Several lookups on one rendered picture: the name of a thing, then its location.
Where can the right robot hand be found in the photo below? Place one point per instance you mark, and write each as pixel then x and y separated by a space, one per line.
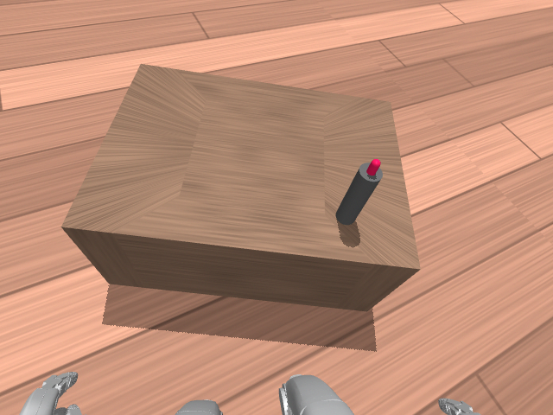
pixel 453 407

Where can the left robot hand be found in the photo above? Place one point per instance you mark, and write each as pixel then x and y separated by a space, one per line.
pixel 43 401

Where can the bottle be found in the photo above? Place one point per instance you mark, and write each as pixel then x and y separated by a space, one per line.
pixel 360 190

